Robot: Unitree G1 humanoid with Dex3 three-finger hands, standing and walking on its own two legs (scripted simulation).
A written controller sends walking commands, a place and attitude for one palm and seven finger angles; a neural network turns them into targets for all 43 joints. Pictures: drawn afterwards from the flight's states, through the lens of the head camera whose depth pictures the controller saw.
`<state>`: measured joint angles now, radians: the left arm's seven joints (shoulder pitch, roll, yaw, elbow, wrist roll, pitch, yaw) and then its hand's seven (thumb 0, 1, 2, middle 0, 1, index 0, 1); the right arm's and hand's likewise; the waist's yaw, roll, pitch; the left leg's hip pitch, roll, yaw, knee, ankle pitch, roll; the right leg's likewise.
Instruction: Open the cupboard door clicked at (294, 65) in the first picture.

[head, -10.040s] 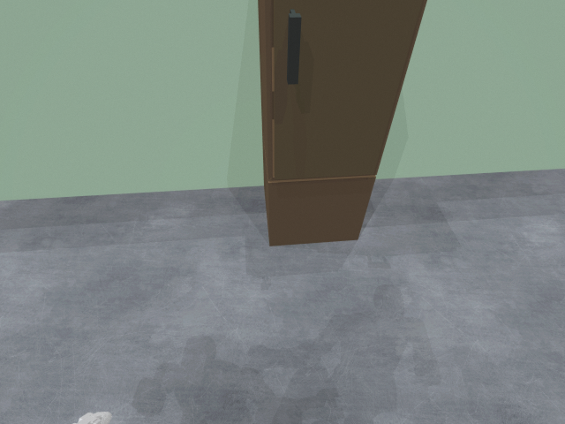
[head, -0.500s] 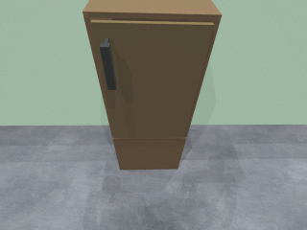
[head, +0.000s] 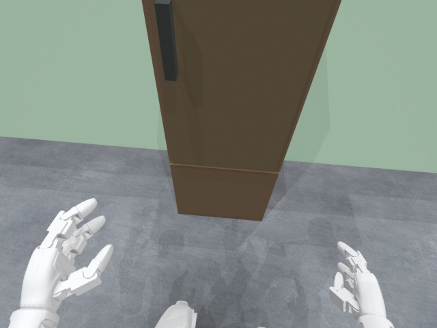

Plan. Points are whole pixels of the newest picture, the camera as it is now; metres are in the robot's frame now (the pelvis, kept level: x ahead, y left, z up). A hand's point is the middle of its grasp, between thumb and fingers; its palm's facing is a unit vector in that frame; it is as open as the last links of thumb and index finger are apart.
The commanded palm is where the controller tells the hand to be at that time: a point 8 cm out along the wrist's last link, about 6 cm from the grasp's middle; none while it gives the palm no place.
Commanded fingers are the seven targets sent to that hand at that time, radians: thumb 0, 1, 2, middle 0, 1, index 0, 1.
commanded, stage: raise the hand with hooked fingers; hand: left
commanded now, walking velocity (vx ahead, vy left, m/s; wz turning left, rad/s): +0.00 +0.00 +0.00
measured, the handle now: (170, 38) +0.63 +0.19 +0.20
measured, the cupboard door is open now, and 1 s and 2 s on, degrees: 0 0 0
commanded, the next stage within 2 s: move the hooked fingers beside the handle in 1.60 s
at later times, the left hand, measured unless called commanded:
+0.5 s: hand (73, 201) +0.26 +0.26 +0.12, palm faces +0.03 -1.00 -0.05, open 12.1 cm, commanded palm +0.24 +0.31 +0.14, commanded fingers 0.00 -0.29 0.39 -0.28 -1.07 -0.28 -1.07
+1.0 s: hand (31, 143) +0.30 +0.30 +0.20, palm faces +0.08 -1.00 -0.05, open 13.9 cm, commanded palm +0.27 +0.35 +0.21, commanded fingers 0.00 -0.50 0.30 -0.30 -1.20 -0.30 -1.20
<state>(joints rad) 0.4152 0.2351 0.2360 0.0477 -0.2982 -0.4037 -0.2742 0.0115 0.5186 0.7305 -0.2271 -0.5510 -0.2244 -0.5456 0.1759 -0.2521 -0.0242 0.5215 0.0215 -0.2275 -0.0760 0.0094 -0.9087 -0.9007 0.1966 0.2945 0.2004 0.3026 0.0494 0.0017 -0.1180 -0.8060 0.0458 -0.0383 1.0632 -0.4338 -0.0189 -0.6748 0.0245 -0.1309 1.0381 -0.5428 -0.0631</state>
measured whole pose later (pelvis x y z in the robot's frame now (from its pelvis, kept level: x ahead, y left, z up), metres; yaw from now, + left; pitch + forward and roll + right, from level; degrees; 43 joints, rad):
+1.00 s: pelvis +0.02 +0.03 +0.06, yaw +0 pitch +1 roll -2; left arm -0.07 0.43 0.40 0.19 -0.33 0.02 -0.39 -0.01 -0.48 0.30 -0.30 -1.19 -0.30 -1.19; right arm 0.23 -0.24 0.09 0.61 0.06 -0.22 -0.11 0.01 -0.90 -0.90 0.20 0.30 0.21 0.30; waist 0.05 0.04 -0.04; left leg -0.37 0.00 0.01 0.62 -0.27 0.03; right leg -0.24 0.00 -0.08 0.56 -0.34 -0.01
